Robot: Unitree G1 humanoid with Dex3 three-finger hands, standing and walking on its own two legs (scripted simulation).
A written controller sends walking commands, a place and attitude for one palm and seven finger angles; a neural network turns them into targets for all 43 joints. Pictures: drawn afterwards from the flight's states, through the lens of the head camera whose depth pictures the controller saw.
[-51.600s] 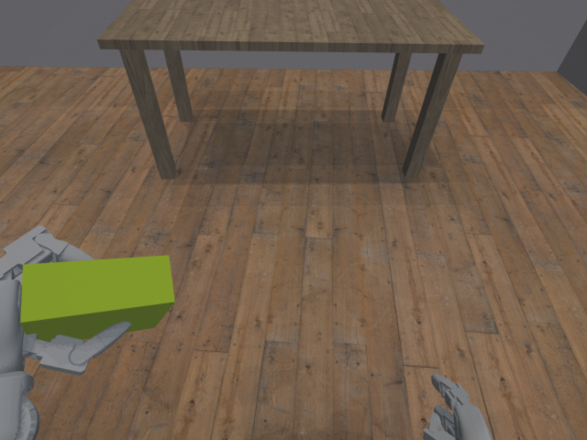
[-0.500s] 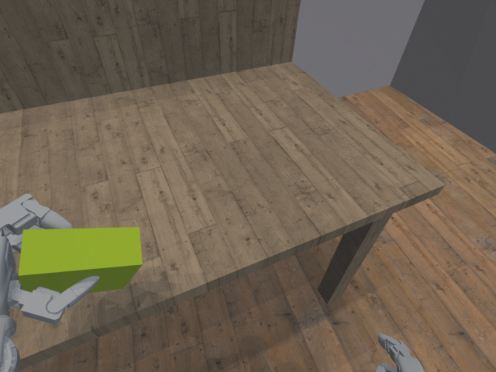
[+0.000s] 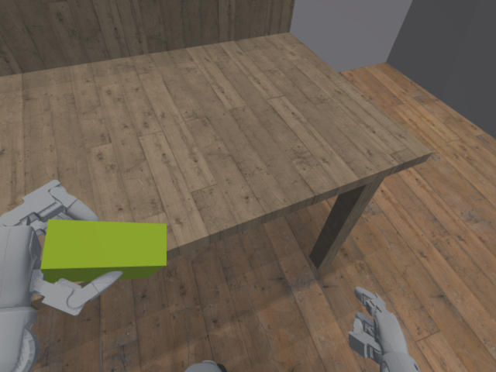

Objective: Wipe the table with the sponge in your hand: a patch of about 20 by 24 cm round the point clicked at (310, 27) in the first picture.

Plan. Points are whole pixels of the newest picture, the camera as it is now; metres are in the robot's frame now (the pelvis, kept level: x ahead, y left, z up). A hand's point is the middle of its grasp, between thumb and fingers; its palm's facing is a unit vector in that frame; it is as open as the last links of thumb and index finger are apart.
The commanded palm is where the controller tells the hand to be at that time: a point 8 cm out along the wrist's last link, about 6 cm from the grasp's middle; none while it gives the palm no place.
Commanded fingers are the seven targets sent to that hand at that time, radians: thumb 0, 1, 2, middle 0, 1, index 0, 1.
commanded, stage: step back with the hand held close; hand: left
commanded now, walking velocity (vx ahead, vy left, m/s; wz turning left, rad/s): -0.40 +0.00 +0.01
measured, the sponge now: (123, 253) +0.23 +0.19 +0.12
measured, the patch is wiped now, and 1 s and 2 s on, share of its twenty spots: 1.00 1.00 1.00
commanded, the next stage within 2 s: stop stepping back and stand still in 0.30 s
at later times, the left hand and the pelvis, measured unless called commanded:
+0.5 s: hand out of the picture +0.04 +0.27 +0.19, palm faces +0.34 -0.90 -0.29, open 9.4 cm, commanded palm +0.00 +0.32 +0.19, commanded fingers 0.00 0.10 1.30 -1.20 -1.60 -1.20 -1.60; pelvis -0.16 +0.04 +0.01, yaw +0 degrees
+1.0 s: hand out of the picture -0.12 +0.27 +0.17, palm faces +0.40 -0.86 -0.33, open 9.4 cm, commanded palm -0.16 +0.30 +0.19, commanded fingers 0.00 0.10 1.30 -1.20 -1.60 -1.20 -1.60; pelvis -0.33 +0.02 -0.02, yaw -1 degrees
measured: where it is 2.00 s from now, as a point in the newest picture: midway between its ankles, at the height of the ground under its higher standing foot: outside the picture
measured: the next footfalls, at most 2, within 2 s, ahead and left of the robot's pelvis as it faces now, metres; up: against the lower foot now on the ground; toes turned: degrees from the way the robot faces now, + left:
left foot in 0.24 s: -0.04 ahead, +0.13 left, +0.00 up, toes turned +4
right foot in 0.66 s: -0.19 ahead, -0.08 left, +0.00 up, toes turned -2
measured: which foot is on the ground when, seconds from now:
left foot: down 0.00-0.04, up 0.06-0.22, down 0.24-0.66, up 0.68-0.92, down 0.94-1.00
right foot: down 0.00-0.24, up 0.26-0.64, down 0.66-1.00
